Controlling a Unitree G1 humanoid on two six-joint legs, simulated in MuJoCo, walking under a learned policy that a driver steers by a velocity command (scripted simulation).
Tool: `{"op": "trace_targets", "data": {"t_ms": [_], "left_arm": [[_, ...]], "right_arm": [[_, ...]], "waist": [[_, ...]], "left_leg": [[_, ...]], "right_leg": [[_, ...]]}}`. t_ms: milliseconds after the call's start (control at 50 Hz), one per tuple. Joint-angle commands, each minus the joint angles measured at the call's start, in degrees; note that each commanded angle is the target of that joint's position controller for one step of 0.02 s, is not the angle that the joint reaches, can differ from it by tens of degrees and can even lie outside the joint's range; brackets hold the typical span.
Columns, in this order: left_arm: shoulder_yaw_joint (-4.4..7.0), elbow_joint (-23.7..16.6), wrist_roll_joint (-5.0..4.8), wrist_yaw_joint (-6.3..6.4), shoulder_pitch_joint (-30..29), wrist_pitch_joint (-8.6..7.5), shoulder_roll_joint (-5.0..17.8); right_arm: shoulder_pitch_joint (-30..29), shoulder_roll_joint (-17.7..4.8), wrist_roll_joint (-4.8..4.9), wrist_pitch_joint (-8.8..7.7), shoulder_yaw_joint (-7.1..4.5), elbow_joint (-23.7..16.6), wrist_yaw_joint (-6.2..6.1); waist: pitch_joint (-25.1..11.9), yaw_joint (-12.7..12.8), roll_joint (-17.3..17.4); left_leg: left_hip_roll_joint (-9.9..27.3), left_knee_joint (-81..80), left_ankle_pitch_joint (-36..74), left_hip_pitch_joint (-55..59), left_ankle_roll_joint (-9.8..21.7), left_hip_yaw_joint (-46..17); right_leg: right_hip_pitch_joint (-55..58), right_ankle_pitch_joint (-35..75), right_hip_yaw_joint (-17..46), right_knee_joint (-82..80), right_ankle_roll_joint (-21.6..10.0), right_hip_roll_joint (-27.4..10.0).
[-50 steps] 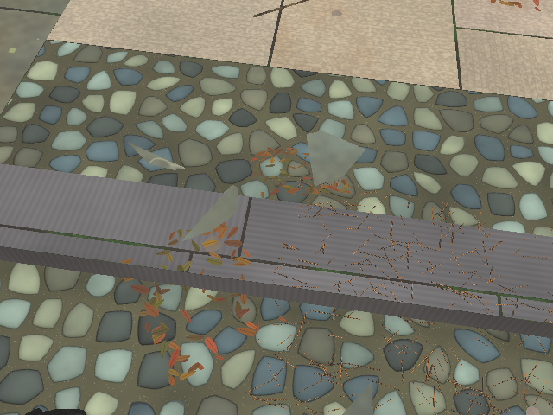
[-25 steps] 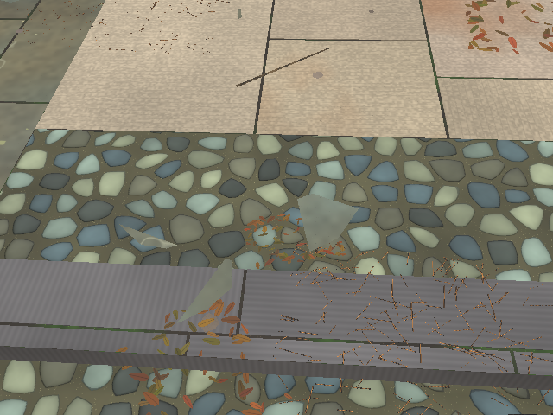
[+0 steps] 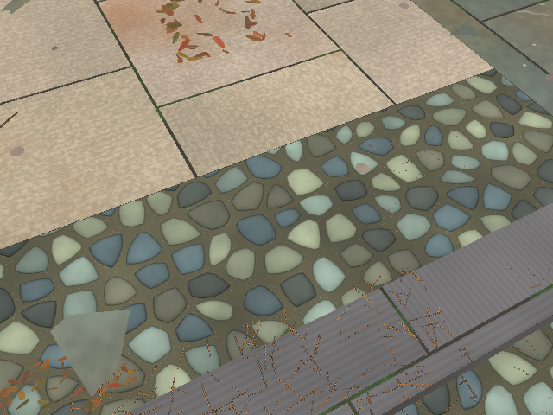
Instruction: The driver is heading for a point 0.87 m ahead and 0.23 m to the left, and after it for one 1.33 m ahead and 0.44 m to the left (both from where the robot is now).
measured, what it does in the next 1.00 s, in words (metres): climbs, turning left: left foot 0.08 m higher, then right foot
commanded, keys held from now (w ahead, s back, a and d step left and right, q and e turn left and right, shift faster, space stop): w+e+shift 0.12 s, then w+q+shift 0.88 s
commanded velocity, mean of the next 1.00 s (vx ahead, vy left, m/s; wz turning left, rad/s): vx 0.99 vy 0.00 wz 0.30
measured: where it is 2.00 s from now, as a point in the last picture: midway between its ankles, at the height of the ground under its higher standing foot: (140, 62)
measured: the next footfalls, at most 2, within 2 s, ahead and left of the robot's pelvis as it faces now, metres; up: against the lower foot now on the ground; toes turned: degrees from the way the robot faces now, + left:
left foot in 0.32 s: +0.52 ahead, +0.07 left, +0.08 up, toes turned -7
right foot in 0.74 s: +0.92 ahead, -0.13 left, +0.08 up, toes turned +11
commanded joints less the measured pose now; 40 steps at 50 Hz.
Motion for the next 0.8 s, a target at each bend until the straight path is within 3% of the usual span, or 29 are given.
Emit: {"op": "trace_targets", "data": {"t_ms": [20, 60, 100, 140, 180, 200, 220, 240, 260, 300, 320, 340, 360, 380, 400, 420, 460, 500, 520, 560, 600, 640, 680, 700, 720, 740, 760, 780, 800], "left_arm": [[3.20, -1.56, -0.52, 1.89, 6.29, -1.87, 9.56], [2.28, -0.42, -1.33, 1.53, 7.95, -3.36, 7.36], [1.96, 1.68, -1.29, 1.53, 11.44, -4.60, 7.37], [1.85, 2.22, -1.30, 1.95, 11.50, -5.06, 7.66], [1.38, 2.57, -1.32, 1.85, 11.60, -5.68, 5.80], [1.22, 3.40, -1.78, 1.63, 12.43, -5.96, 5.49], [1.31, 3.76, -1.83, 1.37, 11.97, -6.39, 6.72], [1.47, 4.58, -2.01, 1.35, 13.77, -6.65, 7.90], [1.93, 4.94, -1.72, 1.66, 14.37, -6.88, 10.08], [3.40, 5.36, 1.01, 2.02, 10.06, -5.91, 12.46], [3.68, 4.42, 0.22, 2.21, 4.34, -5.87, 11.98], [0.68, -0.46, -0.48, 0.83, 5.45, -6.85, 0.19], [-0.31, -2.20, 2.36, -0.46, 10.94, -8.35, 0.24], [-0.58, -2.81, 2.37, -0.69, 9.41, -8.54, 1.10], [-1.20, -4.20, 2.52, -0.68, 5.22, -8.54, 0.90], [-1.54, -5.99, 2.93, -0.49, 0.66, -7.85, 0.26], [-3.32, -9.05, 3.05, 0.31, -2.14, -5.43, -3.78], [-3.73, -10.41, 2.61, 0.42, -3.42, -4.02, -1.68], [-3.72, -11.81, 2.19, 0.09, -7.14, -4.43, -0.33], [-4.57, -14.43, 1.10, -1.00, -13.86, -5.34, -1.16], [-5.24, -14.03, 0.21, -1.13, -16.23, -5.48, -3.10], [-4.68, -13.30, -0.14, -0.48, -16.26, -5.58, -1.71], [-3.00, -11.51, 0.20, 0.76, -10.90, -5.95, 1.82], [-1.88, -9.73, 0.08, 1.60, -3.27, -6.37, 3.76], [-0.30, -7.27, 0.41, 2.75, 7.54, -6.65, 6.57], [1.44, -5.56, 1.92, 4.07, 19.65, -6.58, 10.70], [2.04, -5.89, 3.53, 3.68, 15.05, -6.35, 14.00], [2.19, -6.60, 2.63, 3.31, 10.16, -5.77, 8.90], [0.88, -6.10, 1.98, 2.96, 7.56, -5.91, 3.47]], "right_arm": [[-2.01, -8.03, -1.55, -0.42, -1.12, -7.94, -0.24], [-4.17, -6.23, -2.24, 1.86, -0.62, -9.39, -0.13], [-13.21, -2.87, -2.13, 2.71, 0.56, -13.68, -0.50], [-20.09, -1.85, -2.13, 2.62, 1.67, -18.49, -0.70], [-19.99, -2.77, -1.71, 2.23, 1.85, -17.83, 0.25], [-20.33, -1.82, -1.30, 2.40, 2.06, -17.21, 0.63], [-20.08, -0.46, -0.46, 2.72, 2.35, -17.25, 0.52], [-18.73, -1.50, -0.03, 2.98, 1.86, -15.80, 0.48], [-14.81, -3.46, 0.56, 2.96, 0.93, -14.38, 0.36], [6.15, -8.81, 2.62, 3.33, -1.95, -8.40, -0.66], [17.65, -12.81, 2.51, 3.19, -3.93, -4.88, -1.02], [17.96, -18.01, 1.29, 2.83, -5.54, -1.08, -0.99], [5.46, -14.48, 2.32, 3.38, -4.91, -3.64, -0.77], [0.28, -10.80, 2.23, 3.09, -4.55, -4.72, -0.68], [0.75, -7.34, 2.23, 2.49, -3.97, -3.12, -0.48], [2.02, -5.48, 1.64, 1.72, -3.65, -1.53, -0.52], [4.30, -4.33, 1.91, 0.09, -3.12, 2.20, -0.26], [3.46, -5.36, 2.32, -0.64, -3.20, 1.63, 0.11], [3.52, -5.96, 2.47, -0.90, -3.29, 1.10, -0.08], [5.12, -7.25, 2.89, -0.98, -4.08, 1.38, -0.59], [6.52, -9.98, 3.72, -0.76, -5.14, 2.06, -0.49], [7.95, -11.75, 3.81, -0.57, -5.85, 2.79, -0.32], [9.05, -13.05, 3.52, -0.76, -6.24, 3.52, -0.41], [7.48, -14.79, 3.32, -0.80, -6.67, 3.19, -0.27], [4.05, -14.58, 3.12, -1.19, -6.82, 1.82, 0.05], [2.58, -7.78, 2.51, -1.78, -5.17, -0.15, 0.03], [8.79, -2.64, 5.67, -1.35, -3.27, -3.85, -0.28], [5.00, -7.24, 4.09, -0.10, -3.54, -2.28, -0.90], [-0.92, -8.45, 2.80, 0.62, -3.94, -2.19, -0.47]], "waist": [[-3.08, 1.64, 3.46], [-0.68, 0.57, 1.79], [2.11, 2.34, -1.97], [3.91, 2.11, 0.05], [3.28, 2.51, 2.20], [1.78, 3.18, 2.85], [-0.78, 2.90, 0.43], [-4.02, 2.91, -0.88], [-7.47, 0.84, -4.28], [-16.89, -10.42, -7.91], [-18.52, -17.98, -2.02], [-18.73, -10.49, 20.02], [-18.31, -1.17, 20.10], [-11.32, 1.52, 8.91], [-6.68, 2.54, -1.46], [-3.09, 2.61, -4.63], [0.72, 5.62, -2.25], [2.58, 6.50, -2.89], [3.62, 5.34, -2.09], [3.82, 2.76, 1.05], [0.84, 0.18, 1.69], [-2.00, -0.90, 2.69], [-8.02, 1.33, 2.91], [-12.81, 5.78, 3.83], [-17.92, 11.66, 3.84], [-25.24, 15.09, -3.91], [-32.44, 8.41, -21.01], [-25.00, 8.93, -12.02], [-15.93, 9.32, -4.91]], "left_leg": [[2.45, 0.67, -0.20, -23.99, -0.89, -1.79], [3.19, 0.75, -4.60, -26.31, -2.26, -0.30], [2.28, 10.38, -6.62, -38.60, -2.30, 2.59], [2.87, 4.97, -4.39, -41.62, -1.67, 1.50], [2.15, -8.22, 4.49, -28.37, 0.04, 5.88], [0.39, -13.58, 7.97, -20.67, 1.75, 8.29], [-1.59, -18.25, 9.32, -12.42, 4.14, 10.33], [-4.60, -20.23, 7.97, -7.95, 5.51, 12.64], [-7.42, -23.11, 4.69, -4.76, 6.23, 13.33], [-11.83, -29.29, -4.48, 7.05, 8.46, 10.97], [-9.74, -38.15, -5.07, 17.77, 12.35, 3.80], [2.12, -51.25, -19.82, 26.59, 20.02, -29.63], [6.24, -65.52, -24.31, 26.60, 22.72, -57.40], [7.51, -66.13, -26.01, 20.81, 22.04, -54.15], [6.27, -66.65, -20.36, 13.51, 20.29, -46.85], [3.86, -65.77, -16.25, 7.47, 19.05, -39.68], [-1.06, -65.61, -7.63, 0.67, 17.81, -26.74], [-5.22, -70.16, -6.75, -5.62, 17.92, -19.46], [-5.72, -73.52, -1.14, -7.36, 18.30, -18.45], [-5.66, -76.34, 11.80, -6.55, 17.25, -17.45], [-5.62, -76.30, 22.90, -2.12, 15.00, -16.45], [-3.99, -72.23, 33.83, 6.46, 13.54, -17.17], [-4.01, -60.05, 50.85, 13.03, 10.72, -16.64], [-4.38, -49.01, 52.77, 12.09, 9.24, -16.26], [-6.34, -35.75, 44.62, 4.12, 8.27, -15.97], [-8.79, -18.16, 14.62, -5.10, 8.91, -11.93], [-12.48, -1.37, -9.84, -20.59, 6.77, -5.90], [-7.21, 1.28, -2.77, -27.94, 7.54, -4.11], [-4.95, -1.16, 1.80, -28.08, 7.39, -3.33]], "right_leg": [[18.05, -0.90, 31.50, -27.41, -9.75, -15.96], [11.21, 3.19, 29.21, -27.76, -10.66, -13.63], [10.06, 3.37, 30.47, -28.29, -11.46, -12.59], [6.77, 0.67, 29.77, -31.74, -9.76, -12.83], [3.79, 20.32, 22.35, -36.08, -7.32, -11.52], [3.76, 33.24, 18.64, -37.25, -5.78, -10.83], [4.95, 47.35, 15.73, -37.35, -4.61, -11.66], [10.82, 66.48, 13.06, -33.47, -3.61, -12.35], [17.73, 82.46, 12.05, -27.30, -2.73, -14.29], [26.32, 95.73, 9.86, -2.14, -0.20, -18.31], [18.89, 81.13, 6.97, 24.03, 1.82, -13.55], [-5.42, 14.47, 7.39, 50.43, 5.76, 1.23], [-17.04, 2.08, 11.61, 56.07, 4.69, 0.11], [-19.90, 3.69, 12.55, 57.32, 4.39, -3.88], [-18.82, 4.47, 12.29, 53.83, 4.59, -6.40], [-18.85, 1.52, 11.51, 52.50, 4.69, -8.08], [-21.34, -3.58, 10.13, 49.56, 5.17, -10.82], [-17.33, -5.97, 6.68, 33.04, 6.57, -13.15], [-14.60, -0.67, 4.98, 25.81, 7.99, -13.65], [-8.63, 10.27, 3.83, 9.93, 10.25, -13.54], [-0.76, 18.27, 1.88, -1.87, 10.59, -10.50], [2.18, 20.07, 1.74, -7.27, 10.00, -8.49], [10.73, 14.09, 1.91, -10.77, 8.54, -5.72], [20.14, 11.93, 2.85, -11.55, 7.80, -6.37], [33.67, 8.18, 6.29, -9.92, 6.66, -11.33], [46.30, -11.92, 19.39, -9.55, 5.03, -25.25], [55.40, -19.91, 51.13, -19.78, -1.64, -39.58], [48.33, -27.57, 50.84, -23.10, -3.17, -36.45], [39.88, -21.03, 39.72, -23.22, -1.73, -32.96]]}}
